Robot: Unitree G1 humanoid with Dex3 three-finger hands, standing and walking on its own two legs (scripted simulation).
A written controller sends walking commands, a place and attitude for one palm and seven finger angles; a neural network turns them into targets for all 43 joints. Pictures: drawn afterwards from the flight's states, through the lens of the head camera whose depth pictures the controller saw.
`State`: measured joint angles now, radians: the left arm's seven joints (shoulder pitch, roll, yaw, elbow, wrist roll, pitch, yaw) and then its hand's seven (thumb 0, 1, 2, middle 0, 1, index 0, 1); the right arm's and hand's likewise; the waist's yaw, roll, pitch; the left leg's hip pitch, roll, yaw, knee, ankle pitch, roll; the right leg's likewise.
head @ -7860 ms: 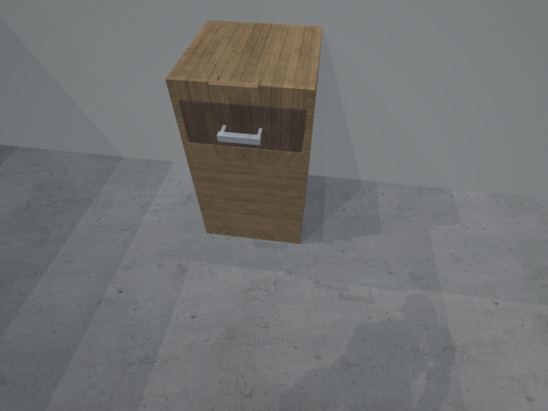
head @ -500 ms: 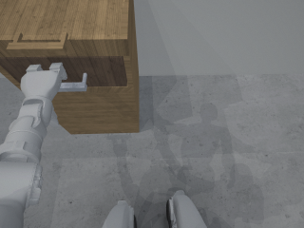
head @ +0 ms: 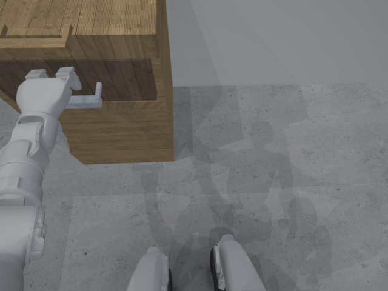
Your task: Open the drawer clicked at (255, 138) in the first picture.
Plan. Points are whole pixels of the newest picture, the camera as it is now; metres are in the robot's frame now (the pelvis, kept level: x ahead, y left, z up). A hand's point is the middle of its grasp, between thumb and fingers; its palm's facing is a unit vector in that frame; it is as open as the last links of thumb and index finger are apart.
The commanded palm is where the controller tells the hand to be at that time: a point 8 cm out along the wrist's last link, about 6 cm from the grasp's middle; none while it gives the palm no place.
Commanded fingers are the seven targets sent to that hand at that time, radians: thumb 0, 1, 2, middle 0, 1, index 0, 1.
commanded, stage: move the hooked fingers above the handle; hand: left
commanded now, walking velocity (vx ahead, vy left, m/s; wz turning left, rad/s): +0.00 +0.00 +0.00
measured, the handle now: (73, 94) +0.57 +0.27 -0.06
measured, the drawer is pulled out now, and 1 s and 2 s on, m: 0.00 0.00 0.00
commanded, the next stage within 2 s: none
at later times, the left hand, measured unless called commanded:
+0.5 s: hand (63, 98) +0.52 +0.26 +0.00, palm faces -0.01 -0.03 -1.00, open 13.9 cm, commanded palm +0.51 +0.26 +0.05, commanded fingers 0.00 -0.50 0.30 -0.30 -1.20 -0.30 -1.20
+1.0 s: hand (73, 92) +0.53 +0.24 +0.00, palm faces +0.09 +0.01 -1.00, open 13.7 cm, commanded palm +0.50 +0.27 +0.04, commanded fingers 0.00 -0.50 0.30 -0.30 -1.20 -0.30 -1.20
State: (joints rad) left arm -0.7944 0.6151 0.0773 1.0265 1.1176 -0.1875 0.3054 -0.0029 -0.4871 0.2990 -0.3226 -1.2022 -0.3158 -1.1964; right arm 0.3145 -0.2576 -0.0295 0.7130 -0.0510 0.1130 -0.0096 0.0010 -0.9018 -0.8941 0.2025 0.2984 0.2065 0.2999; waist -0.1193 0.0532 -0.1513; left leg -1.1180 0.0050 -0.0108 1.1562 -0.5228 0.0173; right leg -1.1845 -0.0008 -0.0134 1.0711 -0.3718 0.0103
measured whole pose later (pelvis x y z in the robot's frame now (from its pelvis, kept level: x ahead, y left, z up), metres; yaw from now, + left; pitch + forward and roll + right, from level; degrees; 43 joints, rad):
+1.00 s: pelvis +0.00 +0.01 -0.01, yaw +0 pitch +29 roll -2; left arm -0.91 0.61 0.05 1.06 1.17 -0.18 0.47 0.00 -0.49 0.30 -0.39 -1.26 -0.33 -1.23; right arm 0.26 -0.29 0.00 0.67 -0.05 0.14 0.00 0.00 -0.90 -0.89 0.20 0.30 0.21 0.30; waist -0.16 0.05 -0.14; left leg -1.18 0.01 -0.01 1.23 -0.55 0.02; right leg -1.25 0.00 -0.01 1.13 -0.39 0.02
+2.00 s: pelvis -0.01 +0.01 -0.02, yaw -1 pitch +29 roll -3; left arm -0.96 0.66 0.05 1.13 1.16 -0.17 0.35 0.00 -0.49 0.30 -0.35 -1.22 -0.34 -1.26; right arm 0.31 -0.29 0.01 0.65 -0.05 0.11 -0.01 0.00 -0.90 -0.89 0.20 0.30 0.21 0.30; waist -0.18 0.05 -0.16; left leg -1.20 0.00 -0.03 1.25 -0.55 0.03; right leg -1.25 0.00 -0.03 1.13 -0.38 0.02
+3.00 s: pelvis +0.00 +0.01 +0.00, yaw +0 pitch +29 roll -3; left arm -0.87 0.64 0.01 1.08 1.08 -0.11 0.24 0.00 -0.49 0.30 -0.32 -1.20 -0.31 -1.20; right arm 0.30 -0.26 -0.02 0.69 -0.04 0.11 -0.02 0.00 -0.90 -0.89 0.20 0.30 0.21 0.30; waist -0.13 0.06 -0.13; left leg -1.16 0.00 -0.03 1.19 -0.53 0.03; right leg -1.21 0.00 -0.02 1.08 -0.37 0.02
